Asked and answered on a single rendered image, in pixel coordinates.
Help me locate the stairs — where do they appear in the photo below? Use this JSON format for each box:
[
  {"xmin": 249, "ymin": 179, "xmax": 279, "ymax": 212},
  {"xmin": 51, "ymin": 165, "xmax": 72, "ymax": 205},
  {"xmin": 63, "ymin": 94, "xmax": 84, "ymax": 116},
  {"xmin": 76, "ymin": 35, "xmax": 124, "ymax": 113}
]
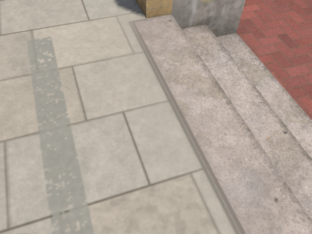
[{"xmin": 182, "ymin": 24, "xmax": 312, "ymax": 220}]

